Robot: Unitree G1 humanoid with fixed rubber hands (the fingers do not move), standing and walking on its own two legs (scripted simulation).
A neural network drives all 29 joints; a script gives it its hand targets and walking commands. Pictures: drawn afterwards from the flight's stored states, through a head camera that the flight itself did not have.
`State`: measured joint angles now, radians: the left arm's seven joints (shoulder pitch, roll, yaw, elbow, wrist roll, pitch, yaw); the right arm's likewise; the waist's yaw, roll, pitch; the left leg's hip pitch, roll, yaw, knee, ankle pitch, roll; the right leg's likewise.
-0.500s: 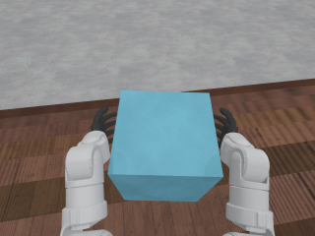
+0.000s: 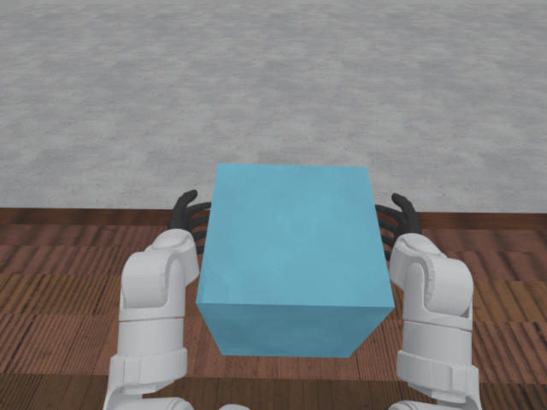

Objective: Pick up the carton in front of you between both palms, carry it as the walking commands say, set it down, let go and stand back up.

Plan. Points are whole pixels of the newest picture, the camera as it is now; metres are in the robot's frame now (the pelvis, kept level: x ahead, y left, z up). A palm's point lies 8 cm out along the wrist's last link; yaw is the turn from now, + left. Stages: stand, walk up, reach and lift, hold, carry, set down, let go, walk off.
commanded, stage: carry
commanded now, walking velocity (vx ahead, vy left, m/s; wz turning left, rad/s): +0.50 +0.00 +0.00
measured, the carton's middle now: (288, 268) +0.33 +0.03 +0.04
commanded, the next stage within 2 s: none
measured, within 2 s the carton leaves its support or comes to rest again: neither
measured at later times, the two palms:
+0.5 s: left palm (253, 178) +0.68 +0.15 -0.09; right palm (374, 194) +0.65 -0.16 -0.09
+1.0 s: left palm (267, 142) +1.06 +0.17 -0.25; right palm (348, 149) +1.07 -0.14 -0.26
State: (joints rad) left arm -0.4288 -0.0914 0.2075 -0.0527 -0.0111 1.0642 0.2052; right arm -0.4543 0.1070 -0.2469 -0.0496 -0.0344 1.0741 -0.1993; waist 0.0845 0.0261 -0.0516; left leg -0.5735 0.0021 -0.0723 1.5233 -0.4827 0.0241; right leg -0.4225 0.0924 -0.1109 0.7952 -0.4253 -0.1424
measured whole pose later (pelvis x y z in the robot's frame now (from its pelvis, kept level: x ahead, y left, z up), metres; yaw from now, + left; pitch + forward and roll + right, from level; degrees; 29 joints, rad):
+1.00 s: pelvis +0.76 +0.00 -0.32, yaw -1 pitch +2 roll -1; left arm -0.33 -0.11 0.16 0.06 -0.03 0.84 0.19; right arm -0.25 0.13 -0.24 -0.02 -0.03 0.83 -0.16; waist 0.09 0.04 -0.03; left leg -0.70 0.02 -0.03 0.76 0.23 0.04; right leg -0.32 0.11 -0.06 1.00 -0.72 -0.11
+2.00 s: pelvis +1.61 +0.04 -0.72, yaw +1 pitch +3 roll +1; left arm -0.24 -0.13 0.23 0.06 0.03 0.77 0.19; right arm -0.30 0.08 -0.12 0.10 0.06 0.81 -0.22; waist -0.15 0.01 -0.05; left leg -0.41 -0.16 0.02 0.88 -0.52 0.14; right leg -0.73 0.01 0.08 1.26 -0.37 -0.02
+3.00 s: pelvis +2.29 +0.02 -0.96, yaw +1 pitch +4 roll +0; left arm -0.24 -0.13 0.17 -0.08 0.03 0.80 0.15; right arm -0.28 0.09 -0.15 -0.05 0.03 0.83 -0.15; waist 0.00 0.01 -0.02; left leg -0.34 -0.03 0.04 0.64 -0.37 0.03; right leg -0.44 0.02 -0.01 0.63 -0.27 -0.03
